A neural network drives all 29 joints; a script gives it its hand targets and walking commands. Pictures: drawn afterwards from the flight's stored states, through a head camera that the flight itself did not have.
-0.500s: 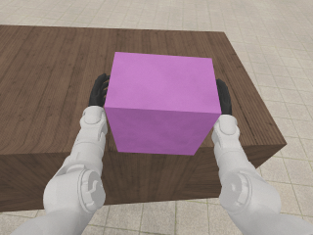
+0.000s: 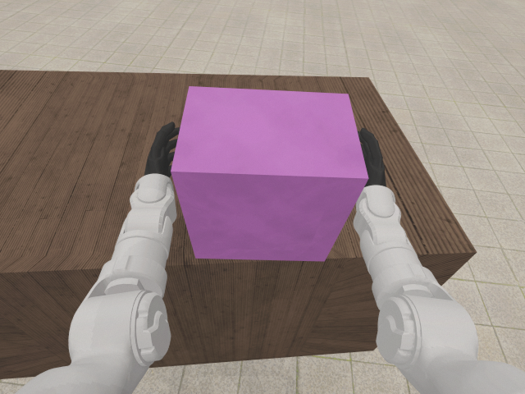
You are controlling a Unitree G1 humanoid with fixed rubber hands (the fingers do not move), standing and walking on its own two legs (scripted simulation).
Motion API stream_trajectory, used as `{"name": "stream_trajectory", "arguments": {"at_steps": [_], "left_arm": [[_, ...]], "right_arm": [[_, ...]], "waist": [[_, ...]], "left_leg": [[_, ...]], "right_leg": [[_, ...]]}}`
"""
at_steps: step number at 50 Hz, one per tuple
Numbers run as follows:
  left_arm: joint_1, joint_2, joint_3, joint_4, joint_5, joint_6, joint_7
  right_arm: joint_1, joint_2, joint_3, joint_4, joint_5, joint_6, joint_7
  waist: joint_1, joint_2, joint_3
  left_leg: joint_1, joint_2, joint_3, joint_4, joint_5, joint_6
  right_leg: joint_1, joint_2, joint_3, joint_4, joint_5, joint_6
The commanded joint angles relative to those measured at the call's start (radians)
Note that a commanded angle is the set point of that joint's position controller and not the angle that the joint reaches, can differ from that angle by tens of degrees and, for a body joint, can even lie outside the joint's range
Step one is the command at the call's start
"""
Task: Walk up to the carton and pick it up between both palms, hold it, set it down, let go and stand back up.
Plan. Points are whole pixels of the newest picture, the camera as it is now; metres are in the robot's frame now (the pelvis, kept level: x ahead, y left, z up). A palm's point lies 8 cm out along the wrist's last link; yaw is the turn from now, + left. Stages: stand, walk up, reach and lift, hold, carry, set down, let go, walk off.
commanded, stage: reach and lift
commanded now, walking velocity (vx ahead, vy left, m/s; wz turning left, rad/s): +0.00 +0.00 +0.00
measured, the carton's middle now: (264, 183) +0.42 +0.01 +0.09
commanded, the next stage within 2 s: none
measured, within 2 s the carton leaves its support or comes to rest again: neither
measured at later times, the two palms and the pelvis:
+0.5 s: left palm (136, 160) +0.38 +0.19 +0.17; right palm (374, 168) +0.38 -0.14 +0.17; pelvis -0.02 +0.00 +0.00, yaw +1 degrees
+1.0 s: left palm (130, 152) +0.36 +0.19 +0.20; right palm (385, 154) +0.37 -0.15 +0.21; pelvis -0.02 +0.00 +0.00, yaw +3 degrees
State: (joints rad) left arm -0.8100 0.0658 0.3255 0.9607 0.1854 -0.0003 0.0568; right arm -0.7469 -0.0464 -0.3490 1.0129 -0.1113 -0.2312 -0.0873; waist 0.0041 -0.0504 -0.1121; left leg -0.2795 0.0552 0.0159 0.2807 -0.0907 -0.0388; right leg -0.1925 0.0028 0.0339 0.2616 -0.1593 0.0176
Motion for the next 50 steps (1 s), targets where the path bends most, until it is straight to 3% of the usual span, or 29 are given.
{"name": "stream_trajectory", "arguments": {"at_steps": [1,4,6,9,11,12,17,18,24,29,32,36,42,46,50], "left_arm": [[-0.757,-0.642,-0.331,-0.232,-0.005,-0.027,-0.145],[-0.757,-0.639,-0.348,-0.286,-0.014,0.024,-0.151],[-0.734,-0.628,-0.340,-0.299,-0.014,0.061,-0.157],[-0.778,-0.642,-0.356,-0.360,-0.028,0.104,-0.163],[-0.758,-0.638,-0.357,-0.375,-0.030,0.133,-0.167],[-0.776,-0.634,-0.359,-0.383,-0.031,0.147,-0.171],[-0.793,-0.626,-0.356,-0.406,-0.036,0.203,-0.184],[-0.807,-0.635,-0.369,-0.412,-0.045,0.210,-0.184],[-0.780,-0.599,-0.336,-0.402,-0.027,0.287,-0.190],[-0.793,-0.615,-0.376,-0.491,-0.058,0.333,-0.184],[-0.775,-0.609,-0.383,-0.486,-0.067,0.363,-0.183],[-0.796,-0.627,-0.435,-0.594,-0.103,0.395,-0.175],[-0.788,-0.624,-0.473,-0.676,-0.127,0.464,-0.168],[-0.789,-0.614,-0.494,-0.758,-0.138,0.501,-0.163],[-0.742,-0.594,-0.474,-0.762,-0.135,0.542,-0.180]], "right_arm": [[-0.835,0.516,0.373,-0.222,-0.012,-0.040,0.133],[-0.835,0.509,0.388,-0.244,0.016,0.004,0.126],[-0.837,0.519,0.406,-0.278,0.042,0.038,0.121],[-0.865,0.518,0.389,-0.303,0.058,0.071,0.117],[-0.859,0.523,0.400,-0.308,0.073,0.096,0.114],[-0.865,0.510,0.389,-0.306,0.075,0.106,0.111],[-0.917,0.506,0.374,-0.332,0.096,0.138,0.109],[-0.928,0.501,0.370,-0.343,0.097,0.142,0.109],[-0.913,0.477,0.352,-0.285,0.121,0.206,0.110],[-0.950,0.467,0.392,-0.339,0.176,0.230,0.107],[-0.962,0.465,0.414,-0.365,0.205,0.256,0.097],[-0.975,0.493,0.476,-0.451,0.265,0.293,0.080],[-0.969,0.502,0.546,-0.514,0.348,0.385,0.059],[-0.942,0.518,0.591,-0.552,0.406,0.440,0.044],[-0.920,0.523,0.621,-0.576,0.444,0.497,0.025]], "waist": [[0.000,0.061,-0.619],[-0.004,0.070,-0.591],[0.005,0.044,-0.557],[-0.016,0.069,-0.545],[-0.010,0.058,-0.525],[-0.027,0.061,-0.503],[-0.023,0.065,-0.479],[-0.035,0.077,-0.494],[-0.035,0.084,-0.391],[-0.051,0.092,-0.420],[-0.053,0.089,-0.399],[-0.065,0.105,-0.464],[-0.073,0.105,-0.432],[-0.079,0.113,-0.446],[-0.083,0.075,-0.384]], "left_leg": [[0.364,-0.064,0.089,0.069,0.381,-0.019],[0.398,-0.069,0.084,0.065,0.364,-0.018],[0.390,-0.072,0.081,0.058,0.334,-0.007],[0.403,-0.076,0.076,0.044,0.286,-0.011],[0.424,-0.076,0.073,0.048,0.300,-0.009],[0.427,-0.077,0.071,0.039,0.271,-0.007],[0.430,-0.078,0.069,0.029,0.224,-0.004],[0.445,-0.079,0.068,0.035,0.229,-0.006],[0.460,-0.076,0.063,0.014,0.151,0.000],[0.493,-0.080,0.049,0.043,0.211,-0.011],[0.471,-0.079,0.041,0.041,0.190,-0.004],[0.485,-0.085,0.028,0.063,0.245,-0.003],[0.471,-0.086,0.008,0.062,0.205,0.002],[0.485,-0.093,-0.004,0.076,0.250,-0.001],[0.443,-0.100,-0.006,0.062,0.201,0.017]], "right_leg": [[0.177,0.033,-0.108,0.035,0.516,0.025],[0.165,0.035,-0.106,0.020,0.467,0.024],[0.180,0.034,-0.100,0.013,0.436,0.030],[0.157,0.033,-0.105,0.004,0.364,0.025],[0.155,0.035,-0.106,-0.004,0.354,0.028],[0.142,0.033,-0.105,-0.011,0.324,0.029],[0.126,0.032,-0.114,-0.023,0.237,0.027],[0.120,0.036,-0.118,-0.021,0.233,0.025],[0.086,0.038,-0.118,-0.047,0.097,0.022],[0.074,0.053,-0.129,-0.038,0.116,0.022],[0.077,0.048,-0.124,-0.037,0.109,0.022],[0.106,0.050,-0.111,-0.018,0.183,0.032],[0.091,0.057,-0.104,-0.026,0.129,0.039],[0.102,0.063,-0.097,-0.018,0.176,0.043],[0.126,0.057,-0.087,-0.024,0.186,0.055]]}}
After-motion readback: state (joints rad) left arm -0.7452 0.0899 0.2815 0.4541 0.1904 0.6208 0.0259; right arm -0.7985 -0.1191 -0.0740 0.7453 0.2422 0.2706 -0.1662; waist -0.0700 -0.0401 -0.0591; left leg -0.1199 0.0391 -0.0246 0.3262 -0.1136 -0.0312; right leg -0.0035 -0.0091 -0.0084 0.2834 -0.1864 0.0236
